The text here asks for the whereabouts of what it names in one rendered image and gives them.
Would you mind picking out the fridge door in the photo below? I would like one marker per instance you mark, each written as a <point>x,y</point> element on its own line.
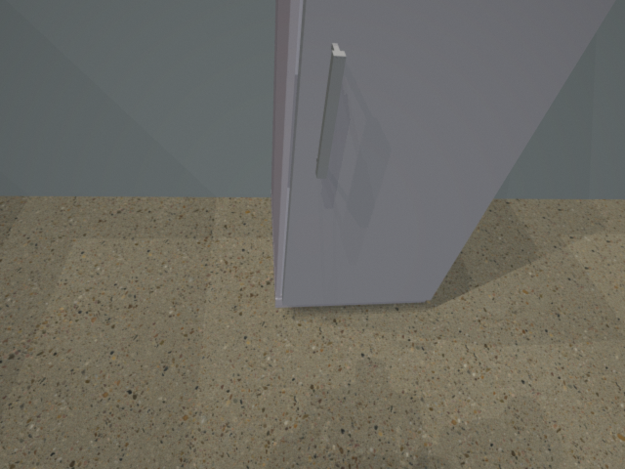
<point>438,100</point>

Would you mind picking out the handle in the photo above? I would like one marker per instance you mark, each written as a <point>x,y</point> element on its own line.
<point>334,84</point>

